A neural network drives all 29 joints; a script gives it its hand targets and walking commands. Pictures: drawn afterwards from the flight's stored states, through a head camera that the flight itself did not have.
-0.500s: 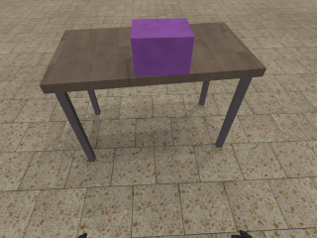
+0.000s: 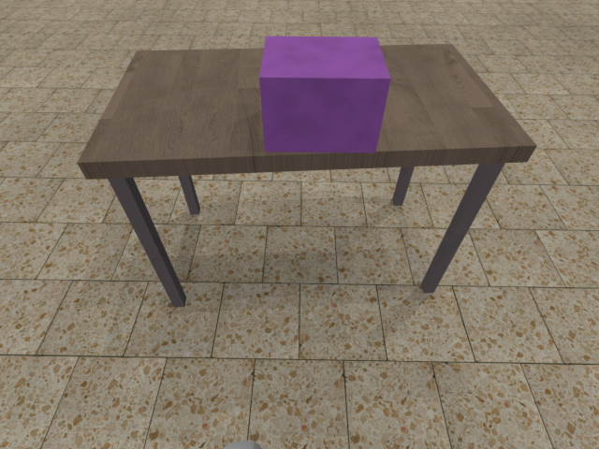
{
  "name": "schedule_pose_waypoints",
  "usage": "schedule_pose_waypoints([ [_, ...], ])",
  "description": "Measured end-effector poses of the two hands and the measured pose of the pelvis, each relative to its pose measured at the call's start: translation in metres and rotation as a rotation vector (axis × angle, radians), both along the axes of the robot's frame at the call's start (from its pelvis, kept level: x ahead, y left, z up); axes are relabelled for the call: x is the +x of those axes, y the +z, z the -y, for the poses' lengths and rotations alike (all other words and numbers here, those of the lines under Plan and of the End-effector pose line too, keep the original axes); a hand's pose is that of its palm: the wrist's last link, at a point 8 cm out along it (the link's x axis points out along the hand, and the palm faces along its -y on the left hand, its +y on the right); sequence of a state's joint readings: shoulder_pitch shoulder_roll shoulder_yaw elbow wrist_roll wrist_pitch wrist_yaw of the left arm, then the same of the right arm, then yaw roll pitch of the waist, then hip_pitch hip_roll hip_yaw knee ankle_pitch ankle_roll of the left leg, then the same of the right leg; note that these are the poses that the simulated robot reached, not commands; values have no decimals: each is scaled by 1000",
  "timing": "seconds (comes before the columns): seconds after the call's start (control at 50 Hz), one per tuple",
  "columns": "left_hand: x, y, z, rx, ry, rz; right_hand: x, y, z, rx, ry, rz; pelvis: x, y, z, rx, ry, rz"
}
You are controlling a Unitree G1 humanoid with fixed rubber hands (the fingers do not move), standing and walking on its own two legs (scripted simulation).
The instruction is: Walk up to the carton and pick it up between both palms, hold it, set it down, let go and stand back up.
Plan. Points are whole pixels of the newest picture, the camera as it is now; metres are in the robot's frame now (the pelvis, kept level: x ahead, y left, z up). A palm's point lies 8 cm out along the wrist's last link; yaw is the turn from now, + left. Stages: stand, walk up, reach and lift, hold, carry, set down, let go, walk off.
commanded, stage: walk up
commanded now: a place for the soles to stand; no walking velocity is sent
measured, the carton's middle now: (320, 94) +0.84 -0.02 +0.05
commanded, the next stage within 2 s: none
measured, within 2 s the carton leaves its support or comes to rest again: neither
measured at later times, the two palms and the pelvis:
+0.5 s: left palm (155, 356) +0.28 +0.24 -0.08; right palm out of the picture +0.16 -0.30 -0.12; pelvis +0.15 -0.01 -0.02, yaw -3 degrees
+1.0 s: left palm (156, 326) +0.35 +0.27 -0.12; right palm (474, 305) +0.37 -0.28 -0.08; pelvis +0.30 +0.00 -0.01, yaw +0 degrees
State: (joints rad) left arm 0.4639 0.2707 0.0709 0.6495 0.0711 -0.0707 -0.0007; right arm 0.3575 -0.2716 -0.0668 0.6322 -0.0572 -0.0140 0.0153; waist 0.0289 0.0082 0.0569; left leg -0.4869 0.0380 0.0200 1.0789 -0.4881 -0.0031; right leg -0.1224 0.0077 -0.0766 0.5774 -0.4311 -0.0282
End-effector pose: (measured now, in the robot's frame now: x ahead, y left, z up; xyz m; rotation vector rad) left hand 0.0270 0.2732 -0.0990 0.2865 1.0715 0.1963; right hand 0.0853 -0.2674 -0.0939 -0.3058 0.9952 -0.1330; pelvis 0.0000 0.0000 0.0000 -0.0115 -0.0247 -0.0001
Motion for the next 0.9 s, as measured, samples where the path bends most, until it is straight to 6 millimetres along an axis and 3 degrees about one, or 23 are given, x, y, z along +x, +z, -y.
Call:
schedule_pose_waypoints([
  [0.1,-11,-5,-17,6,49,-127,101,16,-35,45,117,165,28,-1,-9,7,-1,9],
  [0.14,-1,-15,-25,2,51,-141,131,13,-47,45,144,214,44,-11,-15,12,-3,16],
  [0.18,17,-29,-31,-5,42,-139,144,3,-52,26,142,235,59,-24,-21,31,-10,33],
  [0.26,83,-32,-25,-19,-37,-74,125,-7,-37,-1,30,181,82,-26,-24,39,-42,67],
  [0.38,199,1,6,-50,-183,127,72,-5,2,-39,-111,35,111,-10,-13,45,-63,77],
  [0.44,236,16,24,-55,-217,196,64,-10,20,-43,-133,-19,127,-8,-4,40,-62,65],
  [0.48,250,19,31,-38,-220,224,70,-18,31,-36,-135,-42,140,-12,6,35,-55,57],
  [0.52,252,14,32,-6,-196,234,84,-29,39,-22,-121,-57,153,-20,17,22,-45,54],
  [0.58,234,6,26,27,-106,186,123,-33,37,3,-61,-54,169,-22,25,3,-15,59],
  [0.66,203,7,19,41,-9,73,193,-12,27,22,43,26,189,-9,26,-2,4,55],
  [0.74,190,8,12,31,46,-12,253,10,12,40,108,102,213,2,21,-1,15,37],
  [0.84,207,-10,-3,-1,67,-69,304,18,-8,16,136,151,248,-5,8,-5,30,20],
  [0.9,233,-26,-7,-27,39,-90,315,11,-10,-23,110,157,268,-16,0,20,21,30],
])
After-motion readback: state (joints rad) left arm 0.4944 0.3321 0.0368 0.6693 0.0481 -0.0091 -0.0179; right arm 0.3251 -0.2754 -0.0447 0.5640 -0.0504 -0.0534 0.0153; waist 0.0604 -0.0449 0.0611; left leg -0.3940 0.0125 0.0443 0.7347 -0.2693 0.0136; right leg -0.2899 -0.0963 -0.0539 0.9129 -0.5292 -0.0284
